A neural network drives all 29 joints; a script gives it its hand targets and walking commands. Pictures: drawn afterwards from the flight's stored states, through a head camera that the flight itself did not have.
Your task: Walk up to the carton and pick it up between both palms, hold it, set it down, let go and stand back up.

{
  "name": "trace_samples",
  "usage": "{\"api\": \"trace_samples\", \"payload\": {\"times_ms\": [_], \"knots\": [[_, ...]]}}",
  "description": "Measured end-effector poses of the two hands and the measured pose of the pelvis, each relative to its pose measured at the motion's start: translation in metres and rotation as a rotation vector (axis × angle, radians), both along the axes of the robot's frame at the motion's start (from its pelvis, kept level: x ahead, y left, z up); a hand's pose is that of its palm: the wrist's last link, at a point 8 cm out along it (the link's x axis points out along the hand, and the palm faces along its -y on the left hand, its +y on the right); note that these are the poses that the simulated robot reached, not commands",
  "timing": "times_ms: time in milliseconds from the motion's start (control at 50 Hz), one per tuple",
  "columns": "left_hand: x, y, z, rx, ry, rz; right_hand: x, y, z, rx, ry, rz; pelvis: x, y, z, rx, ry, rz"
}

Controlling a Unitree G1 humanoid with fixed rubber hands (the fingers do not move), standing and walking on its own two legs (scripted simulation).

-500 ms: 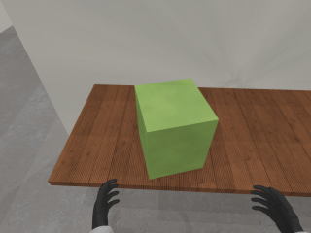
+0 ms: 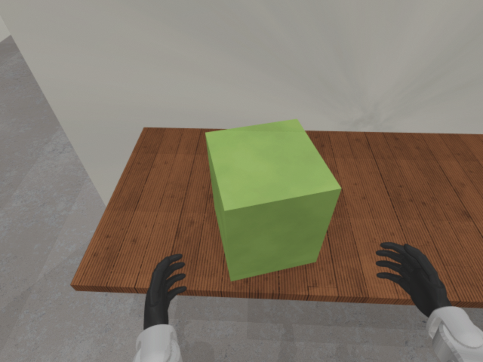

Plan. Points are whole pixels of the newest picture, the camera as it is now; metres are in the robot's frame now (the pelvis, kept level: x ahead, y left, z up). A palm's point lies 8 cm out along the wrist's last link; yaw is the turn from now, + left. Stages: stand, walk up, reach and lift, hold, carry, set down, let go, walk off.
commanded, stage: reach and lift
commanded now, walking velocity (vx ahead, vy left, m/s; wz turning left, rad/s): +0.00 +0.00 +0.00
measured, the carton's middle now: (263, 200) +0.47 -0.03 -0.02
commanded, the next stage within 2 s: none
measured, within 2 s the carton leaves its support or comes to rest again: neither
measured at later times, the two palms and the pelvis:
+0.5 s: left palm (161, 267) +0.28 +0.14 +0.07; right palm (408, 233) +0.33 -0.25 +0.07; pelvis -0.01 +0.00 +0.00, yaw +0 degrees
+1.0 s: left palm (164, 223) +0.33 +0.14 +0.11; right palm (394, 184) +0.39 -0.23 +0.12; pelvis -0.01 +0.00 +0.00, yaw +0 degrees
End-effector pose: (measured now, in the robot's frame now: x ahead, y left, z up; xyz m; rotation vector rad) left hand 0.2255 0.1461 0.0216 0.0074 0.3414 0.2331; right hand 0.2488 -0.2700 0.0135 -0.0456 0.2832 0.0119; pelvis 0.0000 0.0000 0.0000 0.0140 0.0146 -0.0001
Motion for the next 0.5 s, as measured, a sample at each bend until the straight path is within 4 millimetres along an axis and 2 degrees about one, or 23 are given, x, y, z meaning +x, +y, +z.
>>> {"api": "trace_samples", "payload": {"times_ms": [140,500], "knots": [[0.013,-0.003,0.011,0.006,-0.011,-0.017,0.018,0.004,0.011,0.009,-0.027,-0.001,-0.002,0.000,0.001,0.000,0.005,0.000],[0.051,-0.003,0.046,0.003,-0.013,-0.018,0.077,0.021,0.057,0.032,-0.039,0.023,-0.013,-0.002,0.003,-0.004,0.002,-0.004]]}}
